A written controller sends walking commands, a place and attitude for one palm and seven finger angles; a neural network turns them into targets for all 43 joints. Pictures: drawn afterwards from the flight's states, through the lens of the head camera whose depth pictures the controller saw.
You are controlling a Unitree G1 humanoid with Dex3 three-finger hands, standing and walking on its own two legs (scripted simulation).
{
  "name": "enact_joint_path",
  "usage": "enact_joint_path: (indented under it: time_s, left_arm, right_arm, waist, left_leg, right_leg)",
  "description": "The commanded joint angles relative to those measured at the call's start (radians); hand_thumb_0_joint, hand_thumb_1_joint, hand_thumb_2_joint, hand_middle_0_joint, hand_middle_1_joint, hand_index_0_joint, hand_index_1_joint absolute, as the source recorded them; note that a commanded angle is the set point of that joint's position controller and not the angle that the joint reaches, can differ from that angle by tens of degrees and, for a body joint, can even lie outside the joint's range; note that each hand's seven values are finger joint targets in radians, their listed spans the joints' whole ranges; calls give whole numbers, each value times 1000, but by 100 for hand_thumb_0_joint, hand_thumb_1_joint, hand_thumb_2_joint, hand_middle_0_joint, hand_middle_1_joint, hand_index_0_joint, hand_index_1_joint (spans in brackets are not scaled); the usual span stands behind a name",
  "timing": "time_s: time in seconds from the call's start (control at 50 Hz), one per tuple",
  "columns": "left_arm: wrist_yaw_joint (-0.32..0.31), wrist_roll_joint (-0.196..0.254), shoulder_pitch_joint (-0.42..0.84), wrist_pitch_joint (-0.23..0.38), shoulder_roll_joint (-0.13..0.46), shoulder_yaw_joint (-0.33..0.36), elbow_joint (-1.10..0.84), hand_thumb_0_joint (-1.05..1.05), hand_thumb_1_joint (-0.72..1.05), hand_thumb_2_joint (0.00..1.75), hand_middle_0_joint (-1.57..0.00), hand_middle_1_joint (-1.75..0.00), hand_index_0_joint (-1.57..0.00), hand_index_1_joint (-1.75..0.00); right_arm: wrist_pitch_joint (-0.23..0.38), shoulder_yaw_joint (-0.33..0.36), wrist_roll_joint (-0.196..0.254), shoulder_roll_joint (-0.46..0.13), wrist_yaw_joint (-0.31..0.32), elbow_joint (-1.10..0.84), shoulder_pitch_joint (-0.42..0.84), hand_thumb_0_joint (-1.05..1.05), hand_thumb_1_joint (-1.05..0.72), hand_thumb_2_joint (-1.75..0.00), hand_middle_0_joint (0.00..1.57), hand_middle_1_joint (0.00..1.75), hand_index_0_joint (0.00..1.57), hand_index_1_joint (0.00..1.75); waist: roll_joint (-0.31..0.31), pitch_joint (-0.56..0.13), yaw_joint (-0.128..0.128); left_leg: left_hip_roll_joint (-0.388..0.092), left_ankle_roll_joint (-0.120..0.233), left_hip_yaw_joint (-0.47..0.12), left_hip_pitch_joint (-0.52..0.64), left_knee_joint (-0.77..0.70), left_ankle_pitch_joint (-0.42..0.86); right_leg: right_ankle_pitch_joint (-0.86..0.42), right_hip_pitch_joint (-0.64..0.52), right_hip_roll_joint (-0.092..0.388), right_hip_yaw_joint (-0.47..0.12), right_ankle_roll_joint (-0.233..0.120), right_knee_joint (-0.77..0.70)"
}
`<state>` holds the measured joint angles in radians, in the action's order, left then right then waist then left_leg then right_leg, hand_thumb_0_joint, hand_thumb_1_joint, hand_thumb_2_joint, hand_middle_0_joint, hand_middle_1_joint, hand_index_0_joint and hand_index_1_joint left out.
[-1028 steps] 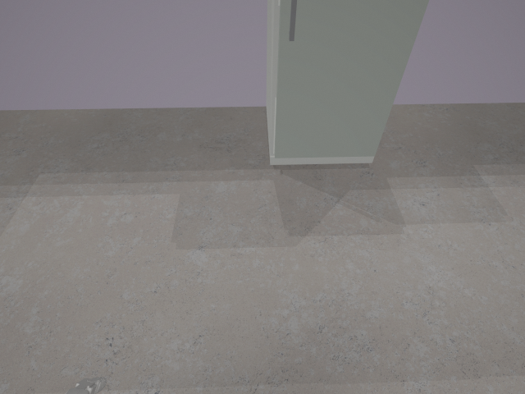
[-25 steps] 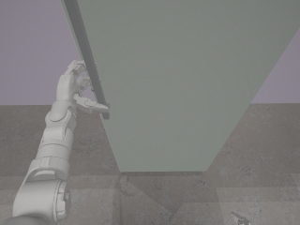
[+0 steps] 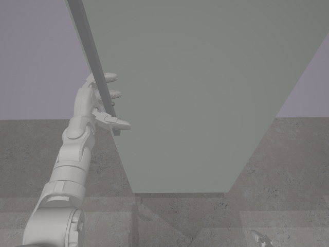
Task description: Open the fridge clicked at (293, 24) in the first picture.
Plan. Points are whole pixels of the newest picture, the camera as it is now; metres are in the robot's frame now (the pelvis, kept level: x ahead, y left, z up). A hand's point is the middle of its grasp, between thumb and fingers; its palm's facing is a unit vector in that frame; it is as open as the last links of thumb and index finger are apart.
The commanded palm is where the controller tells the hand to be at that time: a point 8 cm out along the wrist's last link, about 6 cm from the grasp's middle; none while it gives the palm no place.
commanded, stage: slide the fingers in behind the handle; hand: left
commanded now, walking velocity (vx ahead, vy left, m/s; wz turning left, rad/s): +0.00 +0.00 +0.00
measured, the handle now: (98, 63) +0.47 +0.17 +0.22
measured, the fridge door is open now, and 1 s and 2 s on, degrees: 0 0 0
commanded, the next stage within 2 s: grip the handle and tug to test in 0.70 s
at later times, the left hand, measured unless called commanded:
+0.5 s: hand (115, 103) +0.42 +0.14 +0.13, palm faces +0.02 -1.00 +0.00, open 13.9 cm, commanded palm +0.39 +0.19 +0.13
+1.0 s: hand (115, 103) +0.42 +0.14 +0.13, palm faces +0.02 -1.00 +0.00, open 13.0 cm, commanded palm +0.38 +0.19 +0.13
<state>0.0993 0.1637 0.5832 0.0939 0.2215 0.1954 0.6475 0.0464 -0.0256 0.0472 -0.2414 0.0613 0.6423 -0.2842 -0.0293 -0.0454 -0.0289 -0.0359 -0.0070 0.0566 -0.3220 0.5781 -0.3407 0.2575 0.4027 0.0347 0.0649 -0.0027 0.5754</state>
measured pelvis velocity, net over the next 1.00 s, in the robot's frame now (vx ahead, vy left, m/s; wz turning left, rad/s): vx -0.01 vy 0.00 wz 0.00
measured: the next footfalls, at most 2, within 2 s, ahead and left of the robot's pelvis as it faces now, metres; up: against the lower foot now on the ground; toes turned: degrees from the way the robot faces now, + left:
none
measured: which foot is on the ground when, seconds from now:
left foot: down 0.00-1.00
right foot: down 0.00-1.00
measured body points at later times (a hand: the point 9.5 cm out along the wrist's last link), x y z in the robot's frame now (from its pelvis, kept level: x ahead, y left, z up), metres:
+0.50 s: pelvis -0.01 +0.00 +0.00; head +0.02 -0.01 +0.45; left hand +0.42 +0.19 +0.13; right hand +0.09 -0.25 -0.12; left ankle -0.03 +0.12 -0.73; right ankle +0.02 -0.12 -0.73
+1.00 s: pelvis -0.01 +0.00 +0.00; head +0.02 -0.01 +0.45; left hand +0.41 +0.19 +0.13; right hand +0.09 -0.25 -0.12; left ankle -0.03 +0.12 -0.73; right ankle +0.02 -0.12 -0.73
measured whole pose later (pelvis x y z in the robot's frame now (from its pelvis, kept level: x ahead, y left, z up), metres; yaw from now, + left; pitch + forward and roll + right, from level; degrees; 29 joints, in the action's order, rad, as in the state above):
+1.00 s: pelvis -0.01 +0.00 +0.00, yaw +0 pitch +5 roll +0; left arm 0.06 0.16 0.64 0.15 0.21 0.17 0.73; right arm 0.06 -0.02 0.04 -0.24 0.05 0.67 -0.30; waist -0.03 -0.04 -0.03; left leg -0.03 0.00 0.05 -0.35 0.59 -0.33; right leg 0.25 0.42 0.04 0.06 0.00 0.58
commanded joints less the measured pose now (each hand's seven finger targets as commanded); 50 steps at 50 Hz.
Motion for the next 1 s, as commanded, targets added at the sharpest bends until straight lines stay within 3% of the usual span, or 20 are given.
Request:
enact_joint_path:
  time_s: [0.0,0.02,0.06,0.12,0.16,0.22,0.28,0.32,0.34,0.38,0.44,0.58,0.62,0.68,0.7,0.74,0.78,0.88,0.94,0.98]
  left_arm:
    - [-12,1,470,64,157,14,-231,0,-50,30,-30,-120,-30,-120]
    - [-17,0,468,64,160,17,-211,0,-50,30,-30,-120,-30,-120]
    - [-21,1,482,67,157,20,-215,0,-50,30,-30,-120,-30,-120]
    - [-25,-4,506,70,133,-8,-180,0,-50,30,-30,-120,-30,-120]
    - [-31,-6,519,79,133,-3,-190,0,-50,30,-30,-120,-30,-120]
    - [-31,-4,520,87,148,5,-158,0,-50,30,-30,-120,-30,-120]
    - [-22,-6,527,93,129,-12,-154,0,-50,30,-30,-120,-30,-120]
    - [-24,-5,536,95,156,9,-113,0,-50,30,-30,-120,-30,-120]
    - [-23,-6,550,97,164,10,-110,0,-50,30,-30,-120,-30,-120]
    - [-19,-5,582,101,141,-11,-103,0,-50,30,-30,-120,-30,-120]
    - [-22,-2,572,116,195,40,-99,0,-50,30,-30,-120,-30,-120]
    - [-14,-1,577,126,172,21,-77,0,-50,30,-30,-120,-30,-120]
    - [-17,-2,588,129,175,21,-70,0,-50,30,-30,-120,-30,-120]
    - [-16,-5,592,136,146,-4,-105,0,-50,30,-30,-120,-30,-120]
    - [-16,-3,588,135,117,-25,-104,0,-50,30,-30,-120,-30,-120]
    - [-24,-4,561,138,158,13,-115,0,-50,30,-30,-120,-30,-120]
    - [-24,-6,584,133,114,-28,-119,0,-50,30,-30,-120,-30,-120]
    - [-31,-3,541,130,109,-20,-142,0,-27,40,-32,-123,-32,-123]
    - [-31,-5,517,131,148,9,-178,0,-13,46,-34,-125,-34,-125]
    - [-26,-2,490,121,114,-12,-194,0,-3,50,-35,-127,-35,-127]
  right_arm:
    - [44,44,2,-123,10,-123,24,0,-90,-90,20,30,20,30]
    - [42,44,0,-127,13,-121,18,0,-90,-90,20,30,20,30]
    - [46,46,0,-125,13,-118,20,0,-90,-90,20,30,20,30]
    - [45,44,-1,-126,14,-110,13,0,-90,-90,20,30,20,30]
    - [49,46,-3,-123,11,-109,15,0,-90,-90,20,30,20,30]
    - [49,47,-4,-131,11,-102,3,0,-90,-90,20,30,20,30]
    - [50,44,0,-125,11,-104,13,0,-90,-90,20,30,20,30]
    - [49,46,-1,-131,13,-94,4,0,-90,-90,20,30,20,30]
    - [49,44,1,-133,14,-96,7,0,-90,-90,20,30,20,30]
    - [52,42,1,-129,14,-95,5,0,-90,-90,20,30,20,30]
    - [54,45,-2,-135,15,-93,-6,0,-90,-90,20,30,20,30]
    - [58,46,-1,-133,12,-89,-13,0,-90,-90,20,30,20,30]
    - [58,48,-1,-137,12,-89,-18,0,-90,-90,20,30,20,30]
    - [62,48,0,-131,8,-91,-12,0,-90,-90,20,30,20,30]
    - [64,48,0,-129,6,-92,-12,0,-90,-90,20,30,20,30]
    - [64,52,-1,-135,6,-93,-17,0,-90,-90,20,30,20,30]
    - [65,49,-1,-130,4,-90,-14,0,-90,-90,20,30,20,30]
    - [69,51,-4,-130,0,-93,-9,0,-90,-90,20,30,20,30]
    - [65,53,-4,-133,1,-96,-7,0,-90,-90,20,30,20,30]
    - [65,50,-3,-125,-1,-103,4,0,-90,-90,20,30,20,30]
  waist:
    - [33,-297,-7]
    - [60,-284,-8]
    - [35,-313,-3]
    - [60,-292,-18]
    - [27,-319,-11]
    - [83,-318,-16]
    - [41,-311,-15]
    - [76,-283,-21]
    - [63,-280,-21]
    - [45,-288,-27]
    - [64,-323,-15]
    - [35,-319,-18]
    - [65,-310,-26]
    - [13,-329,-21]
    - [35,-326,-26]
    - [41,-344,-13]
    - [41,-322,-25]
    - [45,-335,-14]
    - [50,-355,-2]
    - [35,-340,-1]
  left_leg:
    - [34,26,-24,44,-62,279]
    - [33,27,-32,37,-64,274]
    - [35,26,-30,53,-62,277]
    - [37,27,-33,39,-62,255]
    - [39,26,-30,52,-58,258]
    - [38,29,-36,33,-60,251]
    - [40,27,-29,34,-60,241]
    - [40,30,-33,15,-60,215]
    - [39,30,-33,11,-64,199]
    - [41,29,-35,17,-64,183]
    - [41,30,-36,12,-61,218]
    - [40,27,-36,13,-58,210]
    - [39,30,-38,11,-56,204]
    - [39,24,-38,32,-57,222]
    - [37,25,-39,34,-57,223]
    - [34,26,-40,39,-55,248]
    - [35,24,-40,36,-59,236]
    - [33,24,-40,51,-57,260]
    - [32,25,-39,54,-57,295]
    - [34,24,-32,51,-59,299]
  right_leg:
    - [-326,-208,-33,-22,-16,-47]
    - [-310,-211,-32,-16,-17,-47]
    - [-316,-207,-34,-22,-18,-45]
    - [-292,-199,-31,-18,-16,-50]
    - [-297,-195,-33,-23,-17,-47]
    - [-293,-211,-33,-20,-16,-48]
    - [-289,-196,-33,-23,-17,-47]
    - [-258,-191,-33,-22,-15,-56]
    - [-245,-180,-33,-27,-14,-57]
    - [-226,-168,-34,-28,-16,-58]
    - [-262,-203,-33,-28,-16,-48]
    - [-251,-180,-35,-26,-18,-44]
    - [-240,-176,-36,-24,-16,-47]
    - [-253,-167,-37,-22,-20,-39]
    - [-254,-163,-39,-20,-19,-40]
    - [-273,-178,-39,-20,-20,-35]
    - [-266,-165,-39,-18,-18,-38]
    - [-284,-175,-40,-16,-21,-36]
    - [-318,-206,-39,-17,-22,-30]
    - [-331,-209,-38,-18,-21,-33]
